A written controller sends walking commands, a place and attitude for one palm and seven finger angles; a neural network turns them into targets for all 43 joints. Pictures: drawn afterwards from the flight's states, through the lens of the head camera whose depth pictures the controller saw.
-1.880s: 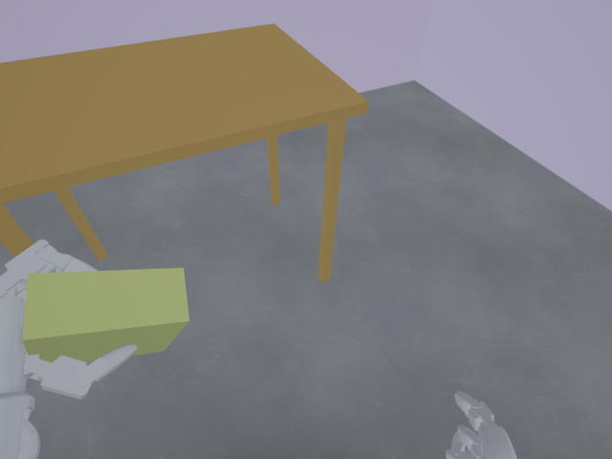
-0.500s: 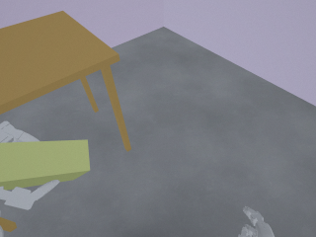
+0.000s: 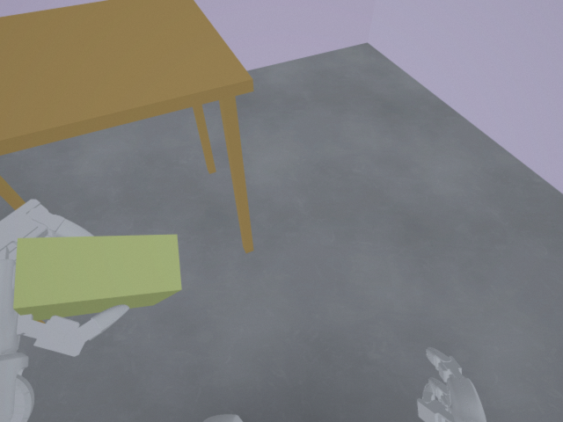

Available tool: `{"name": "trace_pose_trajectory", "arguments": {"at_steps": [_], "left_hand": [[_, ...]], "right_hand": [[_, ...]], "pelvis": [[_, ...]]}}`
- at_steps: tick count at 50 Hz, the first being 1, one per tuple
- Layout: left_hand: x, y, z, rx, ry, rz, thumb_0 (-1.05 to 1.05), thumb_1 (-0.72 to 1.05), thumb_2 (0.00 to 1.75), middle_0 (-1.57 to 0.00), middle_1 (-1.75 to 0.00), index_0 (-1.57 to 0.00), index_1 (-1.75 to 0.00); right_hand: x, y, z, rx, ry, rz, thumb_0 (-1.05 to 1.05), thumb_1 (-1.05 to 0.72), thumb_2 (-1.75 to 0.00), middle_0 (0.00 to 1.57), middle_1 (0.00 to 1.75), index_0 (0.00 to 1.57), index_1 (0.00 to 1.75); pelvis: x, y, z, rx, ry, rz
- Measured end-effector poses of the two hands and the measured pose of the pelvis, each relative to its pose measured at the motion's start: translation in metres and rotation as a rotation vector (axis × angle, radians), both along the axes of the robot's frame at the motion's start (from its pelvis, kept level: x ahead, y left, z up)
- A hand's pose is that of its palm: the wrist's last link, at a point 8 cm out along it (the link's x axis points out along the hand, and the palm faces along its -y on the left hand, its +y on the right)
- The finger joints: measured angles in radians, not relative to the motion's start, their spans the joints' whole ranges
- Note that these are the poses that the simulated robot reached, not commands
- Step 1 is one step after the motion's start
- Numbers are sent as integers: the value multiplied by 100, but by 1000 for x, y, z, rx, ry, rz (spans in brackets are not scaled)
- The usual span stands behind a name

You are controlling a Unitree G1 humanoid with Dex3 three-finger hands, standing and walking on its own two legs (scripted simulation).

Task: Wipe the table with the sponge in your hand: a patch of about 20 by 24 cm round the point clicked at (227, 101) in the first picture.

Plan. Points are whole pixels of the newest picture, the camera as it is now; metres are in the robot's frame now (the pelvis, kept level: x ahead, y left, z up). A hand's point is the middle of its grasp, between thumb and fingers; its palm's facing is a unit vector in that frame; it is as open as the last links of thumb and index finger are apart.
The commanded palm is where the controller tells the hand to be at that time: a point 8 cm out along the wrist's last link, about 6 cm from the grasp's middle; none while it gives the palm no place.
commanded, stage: take the last steps up to it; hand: left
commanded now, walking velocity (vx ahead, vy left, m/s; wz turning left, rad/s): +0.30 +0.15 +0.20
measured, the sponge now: (123, 277) +0.24 +0.18 +0.15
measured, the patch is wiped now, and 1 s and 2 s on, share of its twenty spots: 0.00 0.00 0.00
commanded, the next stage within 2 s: none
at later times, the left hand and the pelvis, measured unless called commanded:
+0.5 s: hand (101, 295) +0.21 +0.19 +0.16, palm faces +0.46 -0.77 -0.44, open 9.9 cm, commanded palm +0.15 +0.24 +0.19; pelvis +0.02 -0.06 +0.00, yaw +5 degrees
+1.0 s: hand (43, 203) +0.30 +0.28 +0.19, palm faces +0.48 -0.79 -0.38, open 9.9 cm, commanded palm +0.23 +0.31 +0.19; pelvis +0.10 +0.02 +0.01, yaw +5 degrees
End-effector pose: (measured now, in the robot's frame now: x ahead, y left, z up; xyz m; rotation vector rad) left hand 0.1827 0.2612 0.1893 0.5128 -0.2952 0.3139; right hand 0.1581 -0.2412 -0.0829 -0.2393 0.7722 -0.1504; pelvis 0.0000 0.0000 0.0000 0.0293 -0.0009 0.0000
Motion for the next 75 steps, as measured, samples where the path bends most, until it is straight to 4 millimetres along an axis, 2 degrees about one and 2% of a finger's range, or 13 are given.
{"name": "trace_pose_trajectory", "arguments": {"at_steps": [4, 10, 15, 22, 27, 32, 37, 46, 51, 56, 62, 67, 75], "left_hand": [[-3, 8, 4, 33, -53, -5, -1, -46, 98, -77, -133, -77, -133], [-14, 5, 18, 37, -61, 24, -1, -46, 98, -77, -133, -77, -133], [-24, -7, 21, 23, -52, 70, -1, -46, 98, -77, -133, -77, -133], [-19, -28, -7, 5, 28, 156, -1, -47, 98, -77, -133, -77, -133], [-10, -36, -9, -17, 100, 146, -1, -47, 98, -77, -133, -77, -133], [4, -32, 7, 46, 93, 105, -1, -47, 98, -77, -133, -77, -133], [17, -9, 17, 61, 29, 108, -1, -47, 98, -77, -133, -77, -133], [57, 49, -3, -31, -90, 135, -1, -47, 98, -77, -134, -77, -133], [75, 53, 15, -8, -96, 82, -1, -47, 98, -77, -134, -77, -133], [87, 52, 29, 43, -71, 53, -1, -47, 98, -77, -134, -77, -134], [118, 62, 17, 60, 25, 132, -1, -47, 99, -77, -134, -77, -134], [147, 52, 1, 50, 13, 157, -1, -47, 99, -77, -134, -77, -134], [177, 38, 7, 32, 10, 75, -1, -47, 99, -77, -134, -77, -134]], "right_hand": [[5, -9, 12, -29, -51, -32, 1, -90, -90, 20, 30, 20, 29], [-2, -4, 21, 27, -74, -11, 1, -90, -90, 20, 30, 19, 29], [-6, -4, 9, 73, -38, 16, 1, -90, -90, 20, 30, 20, 29], [6, -24, -31, 85, 52, 95, 1, -90, -90, 20, 30, 20, 30], [22, -41, -18, 60, 79, 93, 1, -90, -90, 20, 30, 20, 30], [44, -48, 2, 20, 47, 84, 1, -90, -90, 20, 30, 20, 29], [67, -38, 14, -15, 14, 74, 1, -90, -90, 20, 30, 20, 29], [105, 30, 19, -8, -54, 68, 1, -90, -90, 20, 30, 19, 29], [116, 73, 23, 79, -62, 110, 1, -90, -90, 20, 30, 20, 29], [128, 92, 16, 115, -25, 130, 1, -90, -90, 20, 30, 20, 30], [152, 82, 0, 115, 22, 117, 1, -90, -90, 20, 30, 20, 30], [188, 56, -19, 80, 21, 126, 1, -90, -90, 20, 30, 20, 30], [232, 29, 9, 5, -10, 91, 1, -90, -90, 20, 30, 20, 29]], "pelvis": [[-1, -2, -6, 13, -8, -3], [2, -11, 8, -41, -9, 18], [7, -26, 11, -42, -8, 34], [13, -52, -5, -8, -20, 83], [23, -56, 9, 17, -16, 87], [34, -51, 18, 28, -3, 103], [51, -32, 16, 16, 8, 105], [85, 11, 1, -26, -9, 98], [102, 21, 11, -48, 10, 92], [124, 30, 17, -54, 23, 90], [157, 27, 13, -40, 21, 89], [181, 16, -5, -40, -1, 116], [207, 18, 7, -8, -5, 96]]}}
